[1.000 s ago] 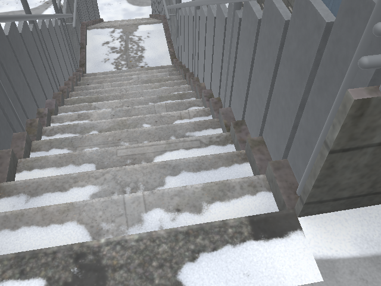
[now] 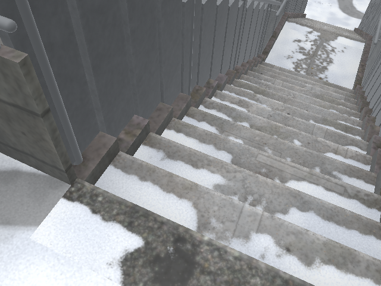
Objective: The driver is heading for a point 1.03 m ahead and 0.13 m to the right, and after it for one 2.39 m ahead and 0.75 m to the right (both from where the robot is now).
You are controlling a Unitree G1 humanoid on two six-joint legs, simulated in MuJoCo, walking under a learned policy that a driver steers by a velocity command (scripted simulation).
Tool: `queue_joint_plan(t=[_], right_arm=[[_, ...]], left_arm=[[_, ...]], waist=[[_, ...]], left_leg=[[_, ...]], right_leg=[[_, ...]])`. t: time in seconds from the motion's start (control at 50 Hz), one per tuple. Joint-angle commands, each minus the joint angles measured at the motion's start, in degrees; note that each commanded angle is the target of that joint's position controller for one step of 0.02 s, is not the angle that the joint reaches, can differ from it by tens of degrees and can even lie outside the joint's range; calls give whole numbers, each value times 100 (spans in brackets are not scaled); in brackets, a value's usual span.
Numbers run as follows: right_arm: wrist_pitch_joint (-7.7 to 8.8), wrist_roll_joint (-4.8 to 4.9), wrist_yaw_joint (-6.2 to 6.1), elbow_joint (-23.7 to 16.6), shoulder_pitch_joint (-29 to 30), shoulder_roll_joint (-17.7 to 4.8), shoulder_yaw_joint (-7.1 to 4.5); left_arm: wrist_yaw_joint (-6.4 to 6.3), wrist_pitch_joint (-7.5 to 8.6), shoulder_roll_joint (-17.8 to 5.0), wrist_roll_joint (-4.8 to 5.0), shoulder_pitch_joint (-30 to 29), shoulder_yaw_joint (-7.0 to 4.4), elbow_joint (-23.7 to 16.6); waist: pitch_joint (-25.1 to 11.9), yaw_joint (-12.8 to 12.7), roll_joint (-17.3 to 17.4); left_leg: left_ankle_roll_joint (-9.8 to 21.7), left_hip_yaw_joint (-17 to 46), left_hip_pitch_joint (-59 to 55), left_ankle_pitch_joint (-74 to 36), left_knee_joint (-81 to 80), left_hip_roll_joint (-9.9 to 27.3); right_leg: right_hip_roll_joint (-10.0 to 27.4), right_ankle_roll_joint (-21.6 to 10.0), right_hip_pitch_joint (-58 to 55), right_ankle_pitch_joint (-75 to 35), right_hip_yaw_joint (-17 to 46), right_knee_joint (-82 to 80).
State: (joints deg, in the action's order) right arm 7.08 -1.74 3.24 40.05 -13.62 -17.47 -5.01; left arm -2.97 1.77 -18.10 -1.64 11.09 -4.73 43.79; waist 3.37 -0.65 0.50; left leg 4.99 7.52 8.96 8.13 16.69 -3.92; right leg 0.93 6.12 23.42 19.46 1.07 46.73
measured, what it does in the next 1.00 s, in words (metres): walks ahead: right foot, then left foot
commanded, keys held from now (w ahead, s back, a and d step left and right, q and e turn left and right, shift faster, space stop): w+q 0.14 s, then w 0.64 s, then w+e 0.22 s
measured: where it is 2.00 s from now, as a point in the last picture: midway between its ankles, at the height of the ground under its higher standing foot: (183, 200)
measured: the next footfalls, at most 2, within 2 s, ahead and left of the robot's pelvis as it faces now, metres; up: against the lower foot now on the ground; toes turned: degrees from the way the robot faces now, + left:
right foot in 0.22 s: +0.08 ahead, -0.15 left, +0.00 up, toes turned +9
left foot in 0.56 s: +0.21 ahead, +0.12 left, +0.00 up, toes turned +13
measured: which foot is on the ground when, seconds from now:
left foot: down 0.00-0.20, up 0.22-0.54, down 0.56-1.00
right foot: up 0.00-0.20, down 0.22-0.58, up 0.60-1.00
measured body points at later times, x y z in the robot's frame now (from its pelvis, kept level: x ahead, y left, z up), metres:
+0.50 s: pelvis +0.10 -0.01 -0.01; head +0.11 -0.01 +0.44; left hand +0.06 +0.27 -0.14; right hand +0.30 -0.23 -0.12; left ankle +0.16 +0.11 -0.73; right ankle +0.04 -0.15 -0.75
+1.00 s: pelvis +0.31 +0.06 -0.02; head +0.33 +0.07 +0.43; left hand +0.45 +0.32 -0.13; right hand +0.30 -0.20 -0.15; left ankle +0.18 +0.11 -0.75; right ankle +0.49 -0.02 -0.71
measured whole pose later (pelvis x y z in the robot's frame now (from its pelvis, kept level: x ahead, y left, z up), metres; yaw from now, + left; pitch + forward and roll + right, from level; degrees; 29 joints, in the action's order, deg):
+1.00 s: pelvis +0.31 +0.06 -0.02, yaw +6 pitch +0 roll +1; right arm 3.8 -1.0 -0.4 52.1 -26.0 -13.0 -1.1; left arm 4.1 -0.3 -14.8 -1.4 5.4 -1.5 44.4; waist 2.7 2.4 -2.6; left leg 3.9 -6.8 -7.1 16.4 8.8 -4.7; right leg 1.2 -3.2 35.6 0.2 -1.6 40.0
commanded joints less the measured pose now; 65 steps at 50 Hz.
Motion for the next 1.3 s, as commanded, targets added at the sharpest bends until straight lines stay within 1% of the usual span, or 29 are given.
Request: queue_joint_plan(t=[0.02,0.06,0.12,0.14,0.18,0.2,0.22,0.24,0.26,0.28,0.32,0.4,0.52,0.56,0.58,0.6,0.62,0.66,0.72,0.88,0.98,1.04,1.08,1.1,1.12,1.14,1.16,1.2,1.3], right_arm=[[14,14,-5,-334,-353,-927,-245],[-52,-9,-6,-354,-360,-813,-181],[-131,-10,-52,-415,-191,-844,-137],[-539,148,-134,-208,-98,-1178,-296],[-727,252,-233,-315,-6,-954,-215],[-731,266,-283,-376,15,-653,-119],[-705,233,-293,-521,56,-123,34],[-697,93,-313,-695,167,-90,72],[-692,-37,-322,-783,303,-289,58],[-666,-38,-294,-613,374,-533,-5],[-645,-2,-137,-368,81,-571,-36],[-610,-33,4,-439,429,-263,114],[-609,8,-48,-470,555,-256,160],[-519,-69,-159,-16,-572,-411,52],[-455,-154,-227,125,-1477,-792,-51],[-462,-58,-259,155,-1788,-1488,-174],[-458,47,-279,181,-1479,-1117,-96],[-406,37,-260,126,-741,-587,61],[-277,79,-298,227,-642,-464,117],[-245,159,-342,847,-1345,-242,211],[-273,27,-385,998,-1367,-336,230],[-316,22,-506,1033,-1129,-609,169],[-398,34,-549,1035,-995,-617,176],[-426,97,-570,930,-815,-648,171],[-440,17,-470,739,-1391,-106,269],[-443,-24,-461,692,-1277,-396,194],[-404,-52,-483,614,-737,-660,139],[-411,71,-511,599,-380,-568,152],[-800,-41,-551,451,-41,-209,177]], left_arm=[[8,87,-492,-68,-32,-17,-314],[44,161,-403,-191,-105,70,-309],[144,275,-332,-169,-108,166,-369],[244,83,-475,214,-456,2,-601],[277,-19,-340,81,319,62,-454],[239,-12,-466,23,615,41,-419],[194,11,-830,-75,1062,-1,-413],[187,-29,-1518,-91,1237,-150,-321],[196,-72,-1557,-104,1203,-231,-177],[260,-45,-945,-11,970,-85,-186],[299,17,-556,16,569,41,-208],[364,147,-561,78,750,37,14],[407,97,-839,118,935,-53,209],[396,72,-653,108,925,17,250],[398,68,-293,77,852,141,114],[420,74,54,114,948,225,-183],[377,17,-478,24,784,82,-90],[471,48,-416,71,601,87,-32],[571,-38,-248,-58,556,160,110],[574,-126,4,9,-413,225,-114],[754,-150,3,24,-1169,279,-408],[663,-168,-77,61,-720,280,-373],[598,-120,-258,-7,645,176,50],[540,-83,-517,-56,1677,53,299],[396,-100,-1162,-1,1679,-113,193],[401,-86,-1163,263,1602,-127,111],[364,-77,-951,330,998,-88,-43],[362,-21,-569,191,648,31,-18],[295,167,-548,164,946,112,-68]], waist=[[-598,245,518],[-374,383,522],[-221,404,597],[-266,263,979],[-839,-82,771],[-926,-220,431],[-929,-375,-598],[-425,-401,-1134],[112,-324,-1138],[454,-233,-507],[417,-2,-796],[156,-72,-802],[128,-39,-872],[-286,460,-303],[-946,880,637],[-1119,776,1985],[-596,653,1041],[-35,275,425],[-163,136,384],[270,215,427],[305,331,425],[99,75,430],[-594,-471,416],[-1071,-971,83],[-1578,-339,-1269],[-2047,-385,-1136],[-1123,-250,-365],[-200,94,104],[-245,271,-76]], left_leg=[[1419,1674,-1087,-1661,-50,1815],[1313,1991,-788,710,-364,1625],[1145,2316,-420,1869,-459,1462],[743,1632,-389,-145,314,799],[406,1457,38,-744,999,630],[189,1406,789,134,1344,473],[-64,806,1754,1672,2472,4],[-119,5,3016,2772,3332,-638],[-79,118,3491,2449,4097,14],[-66,270,3445,1935,4246,151],[-205,46,3041,1203,4122,178],[-369,-582,2492,585,3349,341],[-192,-1219,856,465,1586,341],[-63,-1161,-654,458,1055,130],[152,259,-1631,1651,493,1308],[667,2977,-2087,3168,-622,2581],[816,3099,-1491,3337,-703,2580],[648,1771,-698,2099,-725,2036],[509,795,-544,486,-917,1633],[439,-523,-852,-1411,-1056,1417],[236,-1251,-543,-2391,-999,1429],[176,-1511,-1262,-4200,-77,1542],[122,-1653,-1336,-5347,1886,1604],[-11,-1800,-438,-4326,3651,1469],[-283,-1778,1775,625,5761,526],[-311,-758,2993,2196,6768,-25],[-210,-315,3299,1451,6527,449],[-202,-381,2828,976,5737,826],[-636,-547,2406,508,4225,855]], right_leg=[[175,-42,602,186,157,-311],[133,-161,456,217,148,-662],[-58,-339,-18,326,-6,-1282],[-380,-466,-175,-131,-195,-1697],[-491,-584,-1353,-791,-401,-2418],[-21,-712,-2155,-646,41,-2574],[1293,-1022,-2801,396,1429,-3181],[2271,-1610,-2736,1280,3155,-3764],[2657,-2171,-2166,2151,3790,-3950],[2245,-2066,-1912,2355,3219,-4003],[1431,-1642,-1809,1121,1878,-4001],[1046,-1578,-1775,-896,673,-3800],[1287,-1551,-1255,-1200,520,-3412],[908,-1354,-878,-1952,137,-2059],[501,-1137,-303,-1234,-347,-294],[-372,-961,1247,1174,-492,1254],[-97,-1104,1565,1101,191,1825],[320,-1140,1320,168,210,1592],[455,-953,999,-441,-40,1431],[204,-789,1789,-1709,10,181],[-115,-977,624,-2070,-535,-580],[-399,-1282,228,-1087,-713,-985],[-757,-1667,-974,-679,-752,-1357],[-313,-1974,-2283,-583,30,-2001],[1384,-2628,-4002,-1181,2640,-2007],[1827,-3220,-4442,-1254,4541,-2718],[1642,-2996,-3621,-1179,3668,-2918],[1245,-2543,-2073,-1947,2597,-3227],[576,-2301,-1364,-3549,1596,-3377]])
